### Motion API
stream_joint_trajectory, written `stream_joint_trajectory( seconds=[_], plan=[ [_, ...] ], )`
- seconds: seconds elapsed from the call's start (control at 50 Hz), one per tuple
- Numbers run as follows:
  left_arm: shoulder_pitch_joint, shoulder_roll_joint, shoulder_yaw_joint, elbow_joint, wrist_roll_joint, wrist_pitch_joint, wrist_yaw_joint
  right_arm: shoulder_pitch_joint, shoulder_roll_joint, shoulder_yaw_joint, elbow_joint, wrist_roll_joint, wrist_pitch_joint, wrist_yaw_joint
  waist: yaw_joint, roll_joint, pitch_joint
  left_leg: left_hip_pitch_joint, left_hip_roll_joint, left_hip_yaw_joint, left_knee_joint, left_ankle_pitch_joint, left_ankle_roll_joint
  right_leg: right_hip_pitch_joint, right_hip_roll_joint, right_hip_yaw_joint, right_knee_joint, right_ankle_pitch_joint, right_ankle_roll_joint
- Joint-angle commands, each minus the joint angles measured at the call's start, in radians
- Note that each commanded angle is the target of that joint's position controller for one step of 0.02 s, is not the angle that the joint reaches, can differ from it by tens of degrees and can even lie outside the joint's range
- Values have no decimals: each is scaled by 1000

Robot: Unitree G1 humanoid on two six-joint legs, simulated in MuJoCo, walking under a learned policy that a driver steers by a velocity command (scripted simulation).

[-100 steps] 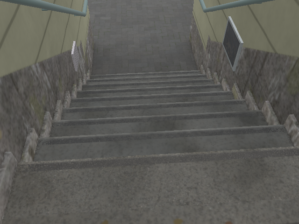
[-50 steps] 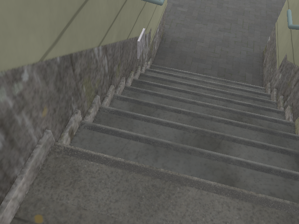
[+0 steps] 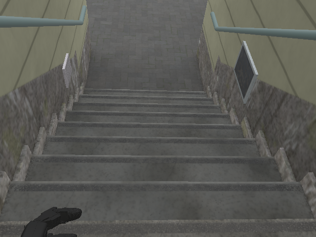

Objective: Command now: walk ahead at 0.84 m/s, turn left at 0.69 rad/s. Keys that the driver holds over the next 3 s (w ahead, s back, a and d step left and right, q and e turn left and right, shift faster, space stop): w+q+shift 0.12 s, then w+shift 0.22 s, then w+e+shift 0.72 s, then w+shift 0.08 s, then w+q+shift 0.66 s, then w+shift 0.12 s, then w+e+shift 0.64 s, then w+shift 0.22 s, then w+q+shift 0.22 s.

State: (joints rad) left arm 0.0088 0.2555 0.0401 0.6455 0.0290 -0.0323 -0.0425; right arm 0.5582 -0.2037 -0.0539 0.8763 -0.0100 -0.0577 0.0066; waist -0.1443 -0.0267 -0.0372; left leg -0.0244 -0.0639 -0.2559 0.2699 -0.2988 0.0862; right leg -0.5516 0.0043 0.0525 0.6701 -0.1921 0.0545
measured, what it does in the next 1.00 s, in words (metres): goes down: right foot, then left foot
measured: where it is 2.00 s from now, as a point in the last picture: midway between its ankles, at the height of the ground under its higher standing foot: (126, 134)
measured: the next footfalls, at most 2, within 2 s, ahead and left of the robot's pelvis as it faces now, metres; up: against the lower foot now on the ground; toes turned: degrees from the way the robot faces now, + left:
right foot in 0.10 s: +0.17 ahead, -0.14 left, +0.00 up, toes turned +9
left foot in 0.50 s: +0.50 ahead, +0.18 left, +0.00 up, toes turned +12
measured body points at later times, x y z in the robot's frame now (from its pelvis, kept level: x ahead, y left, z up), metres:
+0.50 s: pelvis +0.34 +0.04 -0.04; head +0.38 +0.05 +0.41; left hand +0.17 +0.28 -0.15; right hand +0.67 -0.11 -0.08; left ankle +0.46 +0.17 -0.75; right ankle +0.14 -0.14 -0.74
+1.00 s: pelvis +0.73 +0.07 -0.18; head +0.72 +0.07 +0.27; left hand +0.80 +0.36 -0.30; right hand +0.75 -0.20 -0.32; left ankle +0.60 +0.21 -0.64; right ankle +0.70 +0.07 -0.90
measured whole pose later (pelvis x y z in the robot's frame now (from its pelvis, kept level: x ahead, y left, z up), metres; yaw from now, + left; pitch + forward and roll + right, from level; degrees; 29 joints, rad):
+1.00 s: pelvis +0.73 +0.07 -0.18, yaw -10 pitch -3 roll +3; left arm 0.37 0.31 0.07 0.83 0.01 -0.01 -0.01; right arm 0.32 -0.24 -0.04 0.89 -0.05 -0.04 -0.05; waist 0.06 -0.05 0.02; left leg -0.42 0.08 0.12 1.87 -0.59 0.03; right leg -0.21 0.11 -0.04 0.65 -0.23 -0.21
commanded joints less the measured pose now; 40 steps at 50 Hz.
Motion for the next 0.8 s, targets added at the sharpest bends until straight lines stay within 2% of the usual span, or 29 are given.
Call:
stream_joint_trajectory(
  seconds=[0.02,0.06,0.08,0.1,0.12,0.14,0.16,0.18,0.22,0.3,0.34,0.38,0.42,0.46,0.48,0.5,0.52,0.54,0.56,0.58,0.62,0.64,0.68,0.7,0.72,0.74,0.76,0.78,0.8],
  plan=[
    [-167,52,5,-132,-15,-27,5,-48,-181,-48,-75,2,-10,-3,38,186,118,-110,178,-276,-63,14,153,53,57,-40,-122,-38,0],
    [-37,74,15,-111,-18,-34,25,-115,-200,-55,-90,11,-10,-4,128,157,67,-233,156,-251,46,220,112,361,76,-42,-225,-12,-21],
    [114,129,36,-75,-4,-39,49,-138,-211,-61,-97,21,-20,-2,202,98,-22,-330,103,-190,222,338,80,613,46,-23,-218,-13,-44],
    [319,228,68,-51,21,-45,73,-184,-191,-55,-129,35,-33,8,317,-16,-145,-503,37,-86,528,268,43,883,-134,134,-234,-206,-92],
    [414,306,83,-48,47,-41,84,-155,-78,-25,-179,70,-39,4,316,-255,-301,-759,-69,58,837,-221,15,1089,-421,573,-350,-595,-159],
    [324,247,76,-45,46,-34,79,-170,-103,-17,-181,52,-26,-7,257,-201,-212,-826,16,106,1002,-125,18,904,-441,706,-373,-581,-196],
    [285,149,51,-44,39,-37,66,-228,-123,-24,-181,17,-18,2,242,-81,-113,-820,55,124,1045,-41,26,781,-387,584,-356,-495,-203],
    [281,104,40,-23,37,-44,52,-252,-109,-21,-181,-4,-14,20,223,-19,-43,-807,82,136,1040,5,24,681,-337,450,-372,-365,-215],
    [294,70,26,8,34,-63,46,-263,-89,-17,-188,-24,6,45,177,-70,37,-789,109,133,1004,14,16,551,-268,326,-427,-265,-218],
    [373,101,29,77,-4,-111,45,-385,-106,-9,-254,-32,31,45,147,-69,135,-891,97,97,899,71,-4,523,-260,206,-498,10,-234],
    [359,126,27,89,-3,-126,45,-473,-128,-4,-300,-25,38,29,122,-50,166,-838,96,129,746,138,-20,462,-239,88,-532,185,-218],
    [379,122,18,113,-24,-121,35,-555,-123,12,-336,-21,31,55,121,-31,175,-585,87,255,505,250,-18,306,-168,-29,-580,204,-201],
    [400,184,24,133,-40,-104,29,-590,-141,10,-345,-19,18,81,138,-15,181,-375,74,312,370,337,-5,260,-184,1,-639,284,-211],
    [399,266,40,142,-26,-85,30,-477,-188,-9,-306,-39,17,67,79,-73,102,-246,21,325,404,194,24,376,-209,-27,-445,793,-198],
    [421,276,39,154,-21,-72,35,-334,-209,-21,-265,-41,17,49,17,-66,20,-71,-4,326,379,134,38,384,-203,-40,-247,897,-186],
    [376,279,41,151,-12,-67,45,-50,-249,-51,-169,-61,4,28,-130,-99,-90,225,67,217,423,244,75,244,-167,-43,80,812,-158],
    [398,201,30,130,-4,-63,47,91,-365,-76,-165,-78,-3,-3,-168,94,-233,372,290,-24,316,-194,104,108,-24,-66,581,172,-154],
    [596,74,4,111,-59,-59,38,-20,-387,-72,-182,-61,-17,6,25,353,-380,429,493,-464,105,-339,132,-97,57,68,803,-282,-160],
    [474,154,21,110,-55,-51,42,-141,-306,-66,-190,-30,-17,6,32,208,-203,232,441,-361,59,-188,92,-131,6,101,747,-162,-159],
    [443,163,24,112,-45,-45,41,-190,-261,-54,-176,-29,-21,6,59,165,-95,116,422,-229,55,-87,100,-113,-36,111,675,-106,-163],
    [454,126,24,129,-13,-4,35,-240,-201,-39,-145,-20,-27,-5,130,105,22,-54,370,-59,42,77,83,-54,-103,115,589,-82,-150],
    [454,118,30,128,17,24,34,-248,-187,-34,-131,-9,-41,-6,154,109,62,-137,363,6,70,186,82,-37,-108,112,571,-70,-142],
    [391,88,33,90,30,58,27,-233,-182,-29,-112,16,-56,-8,150,104,88,-126,375,124,85,441,75,-108,-111,71,531,-64,-133],
    [319,95,41,58,21,69,25,-228,-193,-33,-87,3,-65,-2,157,73,119,-157,378,179,66,484,60,-128,-115,54,490,-7,-139],
    [290,99,47,37,22,81,19,-232,-204,-34,-80,-19,-72,-5,153,99,78,-108,359,233,107,481,51,-144,-100,30,481,123,-147],
    [276,97,55,43,25,63,9,-253,-147,-24,-56,-1,-88,-7,189,52,102,-209,254,358,148,224,-45,-60,-101,66,222,408,-167],
    [254,80,50,40,-3,50,-22,-263,-117,-10,-53,19,-107,-18,210,70,111,-405,171,480,187,24,-78,140,-25,-58,57,713,-140],
    [243,46,39,49,-14,43,-49,-272,-104,-1,-46,20,-116,-24,204,73,102,-511,168,500,200,-64,-82,299,8,-105,60,907,-137],
    [273,16,30,54,-25,51,-61,-286,-131,-10,-49,11,-124,-29,226,102,98,-578,201,496,225,-133,-80,399,14,-110,93,972,-146]
  ],
)
Over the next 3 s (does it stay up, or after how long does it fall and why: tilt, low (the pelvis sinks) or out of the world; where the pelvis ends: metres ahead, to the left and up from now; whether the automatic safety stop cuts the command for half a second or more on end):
stays up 2.34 -0.10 -1.20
